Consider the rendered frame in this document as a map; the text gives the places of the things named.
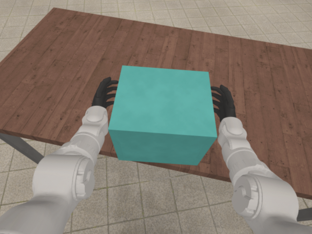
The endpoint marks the robot right hand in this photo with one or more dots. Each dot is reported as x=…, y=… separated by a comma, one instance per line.
x=226, y=104

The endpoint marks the robot left hand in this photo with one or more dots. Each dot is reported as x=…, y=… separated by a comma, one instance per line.
x=101, y=96

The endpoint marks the robot left upper arm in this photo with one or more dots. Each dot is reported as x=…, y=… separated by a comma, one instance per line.
x=60, y=183

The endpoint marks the robot left forearm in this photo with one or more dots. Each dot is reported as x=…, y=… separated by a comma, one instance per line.
x=89, y=139

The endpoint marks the carton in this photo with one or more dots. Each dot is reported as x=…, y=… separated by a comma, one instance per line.
x=162, y=115

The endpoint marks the robot right upper arm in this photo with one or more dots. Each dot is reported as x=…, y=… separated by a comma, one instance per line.
x=268, y=205

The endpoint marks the robot right forearm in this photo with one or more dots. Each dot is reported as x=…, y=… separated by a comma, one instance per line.
x=237, y=152

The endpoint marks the table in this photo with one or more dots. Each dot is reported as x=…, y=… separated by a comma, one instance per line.
x=49, y=80

